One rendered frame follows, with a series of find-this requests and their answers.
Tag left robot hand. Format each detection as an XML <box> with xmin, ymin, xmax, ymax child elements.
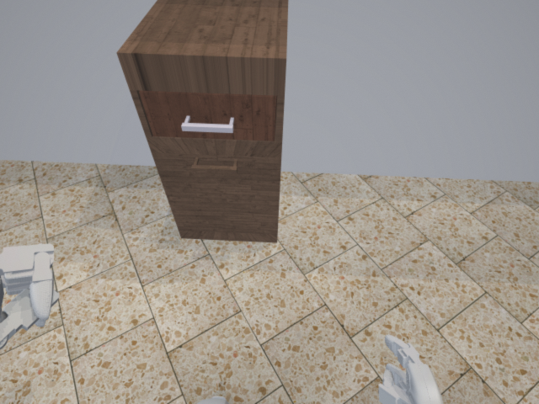
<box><xmin>0</xmin><ymin>243</ymin><xmax>60</xmax><ymax>349</ymax></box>

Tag cabinet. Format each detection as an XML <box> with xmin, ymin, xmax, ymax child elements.
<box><xmin>116</xmin><ymin>0</ymin><xmax>288</xmax><ymax>242</ymax></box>

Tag handle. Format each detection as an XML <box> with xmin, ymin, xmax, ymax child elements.
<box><xmin>191</xmin><ymin>165</ymin><xmax>237</xmax><ymax>174</ymax></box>
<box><xmin>181</xmin><ymin>116</ymin><xmax>234</xmax><ymax>133</ymax></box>

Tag right robot hand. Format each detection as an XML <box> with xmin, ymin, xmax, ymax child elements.
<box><xmin>379</xmin><ymin>335</ymin><xmax>444</xmax><ymax>404</ymax></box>

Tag drawer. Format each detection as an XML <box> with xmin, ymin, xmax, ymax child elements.
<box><xmin>139</xmin><ymin>91</ymin><xmax>277</xmax><ymax>141</ymax></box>

